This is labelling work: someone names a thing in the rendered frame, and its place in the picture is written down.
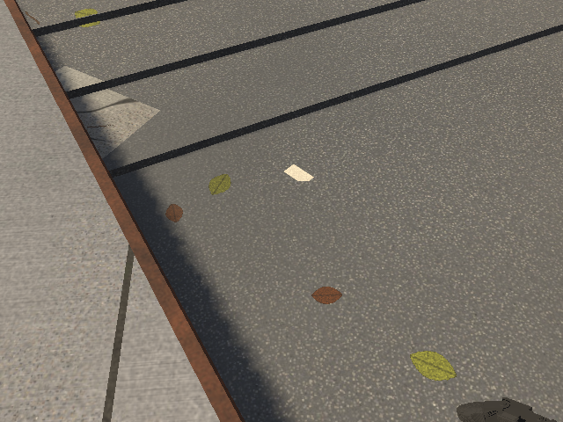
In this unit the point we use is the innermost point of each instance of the robot right hand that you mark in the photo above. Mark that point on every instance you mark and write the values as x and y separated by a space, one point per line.
507 410

